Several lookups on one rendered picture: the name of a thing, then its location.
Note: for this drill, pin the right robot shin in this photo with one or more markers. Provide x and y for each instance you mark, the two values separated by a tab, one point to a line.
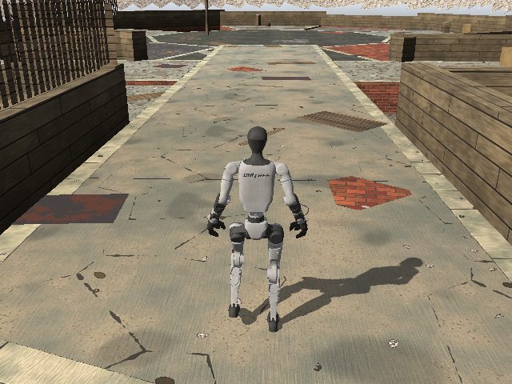
274	293

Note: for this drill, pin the robot left forearm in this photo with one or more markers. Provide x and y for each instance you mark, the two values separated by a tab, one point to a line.
216	211

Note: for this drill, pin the right robot thigh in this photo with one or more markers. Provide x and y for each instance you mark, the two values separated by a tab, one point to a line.
275	235

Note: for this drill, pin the robot left hand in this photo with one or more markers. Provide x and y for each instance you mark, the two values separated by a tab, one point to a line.
217	225

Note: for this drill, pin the right robot upper arm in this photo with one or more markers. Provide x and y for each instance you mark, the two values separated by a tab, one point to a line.
286	182

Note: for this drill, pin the left robot upper arm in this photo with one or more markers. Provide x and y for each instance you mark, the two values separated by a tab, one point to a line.
227	182

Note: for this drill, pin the robot right forearm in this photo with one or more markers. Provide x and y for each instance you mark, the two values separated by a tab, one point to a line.
297	212

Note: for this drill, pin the robot right hand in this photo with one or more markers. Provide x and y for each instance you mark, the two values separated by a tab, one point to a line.
297	226

